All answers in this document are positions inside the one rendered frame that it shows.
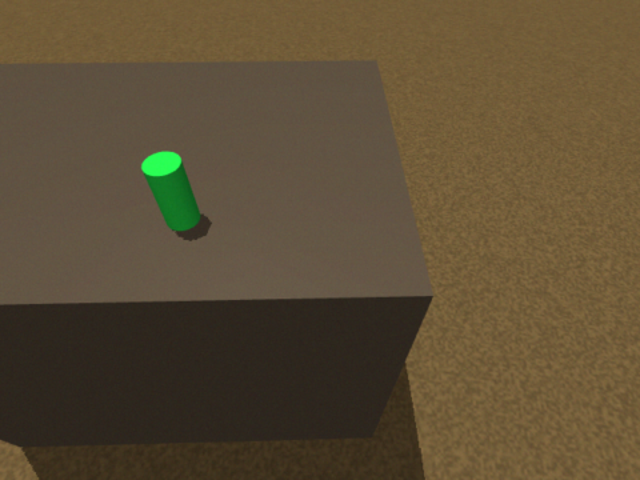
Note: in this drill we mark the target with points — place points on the can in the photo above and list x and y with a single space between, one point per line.
166 176

